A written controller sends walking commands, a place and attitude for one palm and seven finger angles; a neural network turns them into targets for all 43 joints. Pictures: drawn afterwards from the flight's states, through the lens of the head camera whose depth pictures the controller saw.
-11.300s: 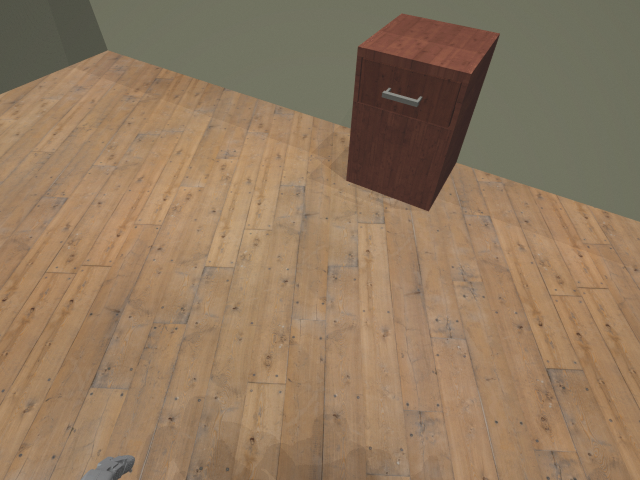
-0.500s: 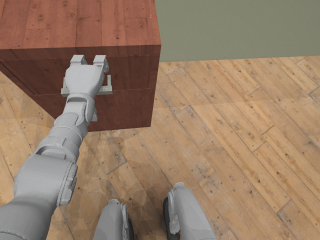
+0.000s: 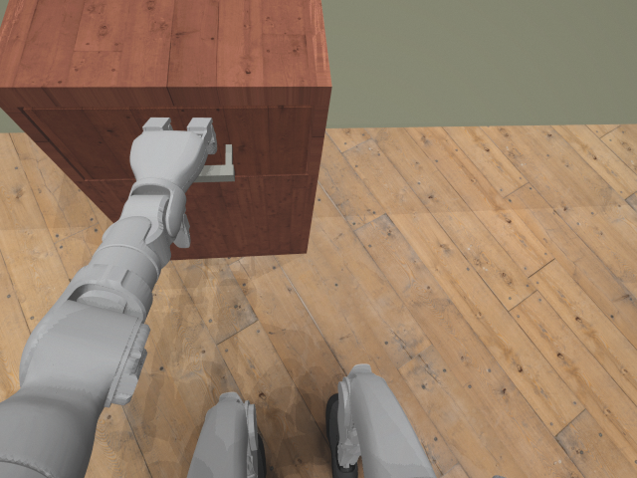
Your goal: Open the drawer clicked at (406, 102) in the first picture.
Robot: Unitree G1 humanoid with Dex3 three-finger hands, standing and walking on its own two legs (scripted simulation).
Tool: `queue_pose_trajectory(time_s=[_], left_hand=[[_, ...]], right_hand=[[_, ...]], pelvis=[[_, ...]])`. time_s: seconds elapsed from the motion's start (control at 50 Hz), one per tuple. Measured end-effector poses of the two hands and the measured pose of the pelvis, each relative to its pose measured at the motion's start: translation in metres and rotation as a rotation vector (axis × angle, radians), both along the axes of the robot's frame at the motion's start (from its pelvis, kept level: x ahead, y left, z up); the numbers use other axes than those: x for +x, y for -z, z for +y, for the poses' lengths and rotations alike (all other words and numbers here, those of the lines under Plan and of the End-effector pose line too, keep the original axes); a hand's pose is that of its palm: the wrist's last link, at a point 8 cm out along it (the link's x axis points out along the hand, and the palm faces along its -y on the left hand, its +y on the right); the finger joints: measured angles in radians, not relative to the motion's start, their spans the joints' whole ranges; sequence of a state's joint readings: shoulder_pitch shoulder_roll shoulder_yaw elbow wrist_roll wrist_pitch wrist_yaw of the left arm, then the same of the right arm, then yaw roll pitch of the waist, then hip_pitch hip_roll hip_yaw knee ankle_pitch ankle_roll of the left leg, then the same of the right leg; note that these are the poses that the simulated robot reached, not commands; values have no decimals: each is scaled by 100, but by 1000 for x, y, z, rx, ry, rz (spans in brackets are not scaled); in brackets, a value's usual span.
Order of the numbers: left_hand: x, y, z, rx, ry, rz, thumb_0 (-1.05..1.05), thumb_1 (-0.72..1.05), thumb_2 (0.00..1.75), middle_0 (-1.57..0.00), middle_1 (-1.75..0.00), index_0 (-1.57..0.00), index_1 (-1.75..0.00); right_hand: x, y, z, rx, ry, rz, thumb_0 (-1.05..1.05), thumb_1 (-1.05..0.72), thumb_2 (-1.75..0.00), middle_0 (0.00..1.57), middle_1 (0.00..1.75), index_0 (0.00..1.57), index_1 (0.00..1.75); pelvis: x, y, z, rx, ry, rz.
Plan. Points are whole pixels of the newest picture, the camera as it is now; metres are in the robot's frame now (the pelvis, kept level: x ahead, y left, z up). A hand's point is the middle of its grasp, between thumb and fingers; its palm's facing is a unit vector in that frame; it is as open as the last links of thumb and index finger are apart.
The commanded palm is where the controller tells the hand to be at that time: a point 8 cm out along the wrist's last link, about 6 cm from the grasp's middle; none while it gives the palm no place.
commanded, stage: move the hooked fingers above the handle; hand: left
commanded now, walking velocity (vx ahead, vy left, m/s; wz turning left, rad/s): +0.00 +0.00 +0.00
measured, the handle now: (187, 163) +0.58 +0.14 -0.10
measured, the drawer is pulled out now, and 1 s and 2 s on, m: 0.00 0.00 0.00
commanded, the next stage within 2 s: none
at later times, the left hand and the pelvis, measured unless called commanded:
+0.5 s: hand (166, 163) +0.53 +0.15 -0.03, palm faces -0.13 +0.01 -0.99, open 13.4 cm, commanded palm +0.52 +0.16 +0.00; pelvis -0.01 +0.00 +0.00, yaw -1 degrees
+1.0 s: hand (181, 170) +0.54 +0.14 -0.06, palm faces +0.00 -0.03 -1.00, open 13.6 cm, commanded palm +0.52 +0.15 +0.00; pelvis +0.00 +0.01 -0.01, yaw -1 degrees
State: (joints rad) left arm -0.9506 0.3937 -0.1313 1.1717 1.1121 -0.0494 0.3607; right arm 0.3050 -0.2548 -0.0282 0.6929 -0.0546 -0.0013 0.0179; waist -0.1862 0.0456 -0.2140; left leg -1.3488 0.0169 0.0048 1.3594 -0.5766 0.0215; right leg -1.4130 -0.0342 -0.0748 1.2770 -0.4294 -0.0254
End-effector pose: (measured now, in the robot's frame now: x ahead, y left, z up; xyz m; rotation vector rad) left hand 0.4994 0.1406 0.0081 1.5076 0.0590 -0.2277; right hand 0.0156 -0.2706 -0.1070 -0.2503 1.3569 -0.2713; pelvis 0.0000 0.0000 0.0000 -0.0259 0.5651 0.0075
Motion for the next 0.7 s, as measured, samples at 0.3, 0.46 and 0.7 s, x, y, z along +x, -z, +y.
queue_pose_trajectory(time_s=[0.3, 0.46, 0.7], left_hand=[[15, 13, -16, 57, -41, -286, 0, -49, 30, -39, -127, -35, -125], [19, -12, 6, 79, -161, -82, 0, -49, 30, -34, -122, -39, -126], [14, 8, 26, 25, -27, -99, 0, -49, 30, -29, -120, -33, -121]], right_hand=[[-10, 31, 18, 70, 49, 47, 0, -91, -90, 20, 30, 20, 30], [-1, 12, 30, 91, 61, -45, 0, -91, -90, 20, 30, 20, 30], [-22, 8, -2, -29, 16, 68, 0, -90, -90, 20, 30, 20, 30]], pelvis=[[-11, 15, 5, 6, 27, 36], [-10, -5, 3, 13, 34, 0], [-3, 16, 6, -7, 10, 32]])
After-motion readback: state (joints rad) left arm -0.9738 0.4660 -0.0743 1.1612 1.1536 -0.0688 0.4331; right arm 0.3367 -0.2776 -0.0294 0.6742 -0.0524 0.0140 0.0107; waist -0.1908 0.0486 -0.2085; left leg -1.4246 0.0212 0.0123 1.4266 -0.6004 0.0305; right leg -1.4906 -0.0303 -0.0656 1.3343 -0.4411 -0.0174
